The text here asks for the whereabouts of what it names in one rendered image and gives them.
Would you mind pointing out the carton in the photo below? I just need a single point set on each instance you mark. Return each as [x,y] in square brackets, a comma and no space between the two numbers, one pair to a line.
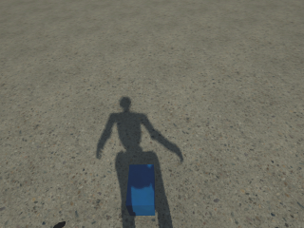
[140,194]

